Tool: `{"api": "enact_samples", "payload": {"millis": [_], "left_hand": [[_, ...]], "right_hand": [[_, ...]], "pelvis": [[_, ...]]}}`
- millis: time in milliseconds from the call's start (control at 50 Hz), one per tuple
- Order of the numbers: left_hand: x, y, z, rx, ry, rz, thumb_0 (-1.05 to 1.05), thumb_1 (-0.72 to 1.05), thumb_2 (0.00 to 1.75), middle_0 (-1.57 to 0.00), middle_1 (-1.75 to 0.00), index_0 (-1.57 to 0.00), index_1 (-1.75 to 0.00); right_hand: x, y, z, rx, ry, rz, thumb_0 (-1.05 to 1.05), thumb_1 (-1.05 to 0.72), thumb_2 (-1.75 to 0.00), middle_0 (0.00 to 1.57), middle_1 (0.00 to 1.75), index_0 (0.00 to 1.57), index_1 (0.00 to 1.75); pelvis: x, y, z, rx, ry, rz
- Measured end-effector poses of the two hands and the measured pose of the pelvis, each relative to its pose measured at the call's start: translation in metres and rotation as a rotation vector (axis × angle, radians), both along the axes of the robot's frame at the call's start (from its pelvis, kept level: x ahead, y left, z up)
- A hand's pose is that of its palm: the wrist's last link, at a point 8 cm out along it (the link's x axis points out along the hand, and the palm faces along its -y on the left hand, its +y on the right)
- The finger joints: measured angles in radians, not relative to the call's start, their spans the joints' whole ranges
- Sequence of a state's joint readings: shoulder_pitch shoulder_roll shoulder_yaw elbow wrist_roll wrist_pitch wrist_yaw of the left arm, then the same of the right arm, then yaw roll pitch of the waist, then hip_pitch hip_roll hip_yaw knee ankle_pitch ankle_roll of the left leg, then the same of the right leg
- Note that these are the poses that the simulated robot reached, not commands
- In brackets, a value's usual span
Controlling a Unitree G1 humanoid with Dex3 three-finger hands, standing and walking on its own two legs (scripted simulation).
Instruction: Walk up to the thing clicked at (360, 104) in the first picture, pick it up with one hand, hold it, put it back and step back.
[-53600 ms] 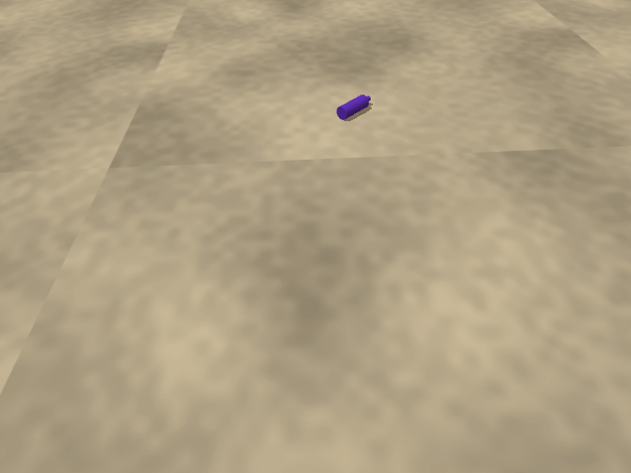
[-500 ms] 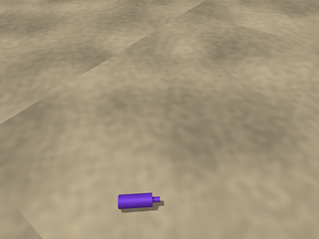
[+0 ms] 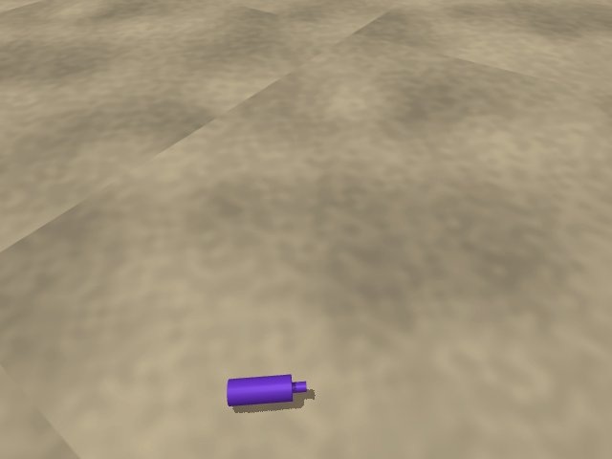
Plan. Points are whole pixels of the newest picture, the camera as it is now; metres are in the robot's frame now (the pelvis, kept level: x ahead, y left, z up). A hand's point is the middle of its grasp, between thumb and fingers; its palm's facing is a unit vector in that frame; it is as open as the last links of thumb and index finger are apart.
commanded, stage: stand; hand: left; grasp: from above
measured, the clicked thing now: (267, 389) +0.48 +0.15 -0.74
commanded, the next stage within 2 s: step back in 1.46 s
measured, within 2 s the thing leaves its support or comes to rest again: neither
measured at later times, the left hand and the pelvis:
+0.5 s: hand out of the picture +0.07 +0.23 -0.16, palm faces +0.00 -0.94 -0.33, open 7.3 cm; pelvis +0.01 -0.01 +0.00, yaw -1 degrees
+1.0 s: hand out of the picture +0.10 +0.23 -0.15, palm faces -0.02 -0.94 -0.34, open 7.3 cm; pelvis +0.02 -0.01 +0.00, yaw -1 degrees
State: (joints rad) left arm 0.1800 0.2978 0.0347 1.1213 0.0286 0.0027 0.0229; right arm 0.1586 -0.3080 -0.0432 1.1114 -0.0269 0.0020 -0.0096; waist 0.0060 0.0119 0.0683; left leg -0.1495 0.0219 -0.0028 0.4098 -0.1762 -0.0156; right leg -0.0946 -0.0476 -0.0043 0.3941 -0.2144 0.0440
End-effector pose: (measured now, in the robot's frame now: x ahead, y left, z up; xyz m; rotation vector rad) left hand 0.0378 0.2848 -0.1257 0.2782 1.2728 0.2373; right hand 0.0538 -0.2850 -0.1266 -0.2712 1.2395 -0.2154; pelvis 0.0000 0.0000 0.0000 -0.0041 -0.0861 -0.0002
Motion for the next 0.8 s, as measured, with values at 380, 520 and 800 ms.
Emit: {"api": "enact_samples", "payload": {"millis": [380,520,800], "left_hand": [[0.019,-0.008,0.005,0.001,-0.005,-0.019,0.00,0.91,0.90,-0.20,-0.30,-0.21,-0.30],[0.032,-0.011,0.006,-0.002,-0.018,-0.029,0.00,0.91,0.90,-0.20,-0.30,-0.21,-0.30],[0.049,-0.014,0.007,-0.003,-0.031,-0.047,0.00,0.91,0.90,-0.20,-0.30,-0.21,-0.30]], "right_hand": [[0.003,-0.010,-0.002,0.008,0.018,0.000,0.01,-0.90,-0.90,0.20,0.30,0.20,0.29],[0.009,-0.013,0.000,0.006,0.015,-0.002,0.01,-0.90,-0.90,0.20,0.30,0.20,0.29],[0.017,-0.017,0.001,0.004,0.009,-0.006,0.01,-0.90,-0.90,0.20,0.30,0.20,0.29]], "pelvis": [[0.006,-0.009,0.002,0.002,0.012,-0.009],[0.011,-0.011,0.002,0.003,0.017,-0.013],[0.017,-0.014,0.003,0.005,0.023,-0.022]]}}
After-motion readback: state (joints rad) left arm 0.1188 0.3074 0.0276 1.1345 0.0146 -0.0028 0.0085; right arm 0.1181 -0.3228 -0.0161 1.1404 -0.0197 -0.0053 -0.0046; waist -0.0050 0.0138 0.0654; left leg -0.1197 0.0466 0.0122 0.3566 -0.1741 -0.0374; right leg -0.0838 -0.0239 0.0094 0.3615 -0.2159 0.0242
